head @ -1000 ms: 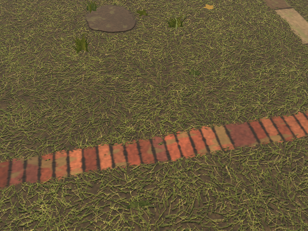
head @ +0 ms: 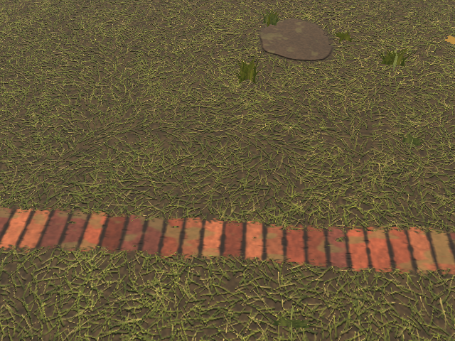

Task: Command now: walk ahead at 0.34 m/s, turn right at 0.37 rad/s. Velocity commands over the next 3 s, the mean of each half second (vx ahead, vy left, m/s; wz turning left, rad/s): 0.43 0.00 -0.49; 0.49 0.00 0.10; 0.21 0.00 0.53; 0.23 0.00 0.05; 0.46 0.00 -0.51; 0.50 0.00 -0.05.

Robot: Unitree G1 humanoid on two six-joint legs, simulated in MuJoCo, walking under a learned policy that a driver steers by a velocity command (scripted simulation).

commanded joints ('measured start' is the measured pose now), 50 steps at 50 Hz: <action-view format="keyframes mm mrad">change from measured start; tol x32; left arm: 1 -121 70 8 -97 -4 -30 -18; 31 351 57 -5 -108 0 -39 17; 50 -44 128 21 -224 22 -99 -6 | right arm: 1 3 -191 -61 -52 8 -17 4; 23 -321 -100 -14 -215 8 -83 55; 31 199 -234 -69 -80 -6 -82 60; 50 132 -144 -39 -79 21 -13 8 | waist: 1 -38 77 47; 8 139 -314 -96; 25 71 -120 78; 31 -47 310 -391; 50 58 90 -20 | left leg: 1 122 319 -254 -174 -167 157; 6 -113 237 -46 64 -11 77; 10 -838 57 -117 906 -277 -48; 28 -134 3 -38 144 216 0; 31 556 396 -898 -10 -163 288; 36 13 231 -488 -89 101 206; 50 -162 124 -396 120 17 70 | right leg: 1 -166 -30 -6 -56 15 -24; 6 255 66 -104 -216 123 -69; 9 675 -319 766 -514 -176 -377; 23 231 -94 285 -491 323 -171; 28 367 -83 264 -208 710 -113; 32 -357 88 189 650 -154 1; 50 245 35 60 -261 272 3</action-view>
